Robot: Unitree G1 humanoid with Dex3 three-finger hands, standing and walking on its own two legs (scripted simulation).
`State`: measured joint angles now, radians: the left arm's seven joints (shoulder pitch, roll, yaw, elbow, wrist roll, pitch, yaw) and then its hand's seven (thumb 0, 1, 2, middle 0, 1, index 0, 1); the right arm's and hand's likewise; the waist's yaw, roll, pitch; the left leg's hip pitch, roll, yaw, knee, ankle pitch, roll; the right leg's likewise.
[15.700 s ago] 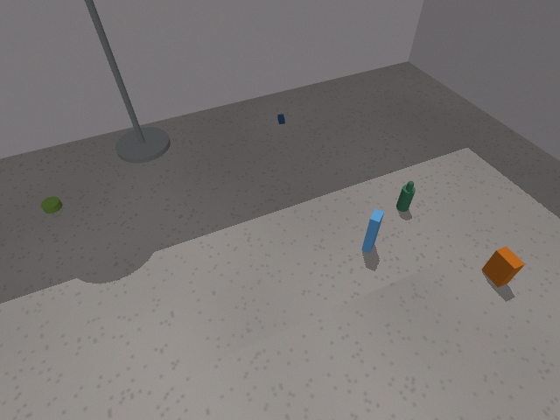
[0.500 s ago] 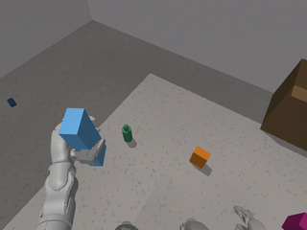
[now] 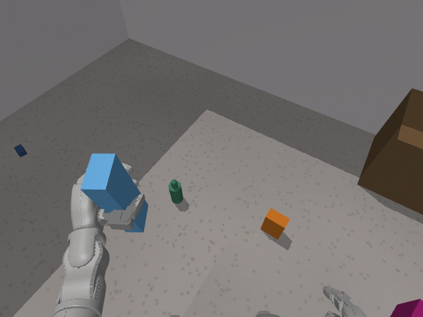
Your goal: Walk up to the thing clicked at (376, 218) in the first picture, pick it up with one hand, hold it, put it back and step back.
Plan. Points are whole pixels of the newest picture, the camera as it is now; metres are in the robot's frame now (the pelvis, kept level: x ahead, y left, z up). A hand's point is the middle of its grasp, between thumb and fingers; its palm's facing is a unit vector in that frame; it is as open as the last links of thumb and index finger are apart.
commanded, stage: hold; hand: left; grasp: from the side
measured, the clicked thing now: (121, 198) +0.34 +0.18 +0.03
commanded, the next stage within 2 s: crouch in 0.32 s
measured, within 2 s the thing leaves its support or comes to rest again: neither
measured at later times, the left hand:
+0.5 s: hand (119, 192) +0.34 +0.18 +0.05, palm faces +0.18 -0.98 -0.02, open 8.3 cm
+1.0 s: hand (132, 221) +0.36 +0.20 -0.12, palm faces +0.29 -0.96 -0.01, open 8.3 cm
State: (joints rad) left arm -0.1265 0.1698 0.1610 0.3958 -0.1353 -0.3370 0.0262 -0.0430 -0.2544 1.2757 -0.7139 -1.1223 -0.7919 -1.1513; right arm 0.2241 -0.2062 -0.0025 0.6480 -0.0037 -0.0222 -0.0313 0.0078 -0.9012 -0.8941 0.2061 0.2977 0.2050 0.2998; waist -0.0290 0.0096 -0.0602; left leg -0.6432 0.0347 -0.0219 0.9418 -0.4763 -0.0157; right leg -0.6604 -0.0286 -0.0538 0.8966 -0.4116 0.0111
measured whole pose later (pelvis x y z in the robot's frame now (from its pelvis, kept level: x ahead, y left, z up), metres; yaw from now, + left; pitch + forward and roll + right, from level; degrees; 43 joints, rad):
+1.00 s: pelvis -0.03 +0.00 -0.11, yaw +0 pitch +27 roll -2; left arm -0.41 0.22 0.33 0.88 -0.12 -0.72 0.03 -0.04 -0.26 1.36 -0.71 -1.13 -0.79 -1.15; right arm 0.17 -0.26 -0.02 0.68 -0.07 -0.04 0.05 0.01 -0.86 -0.89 0.20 0.30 0.20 0.30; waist -0.07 -0.01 -0.18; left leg -1.31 0.02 -0.05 1.48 -0.64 -0.02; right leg -1.33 -0.04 -0.05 1.44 -0.57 0.00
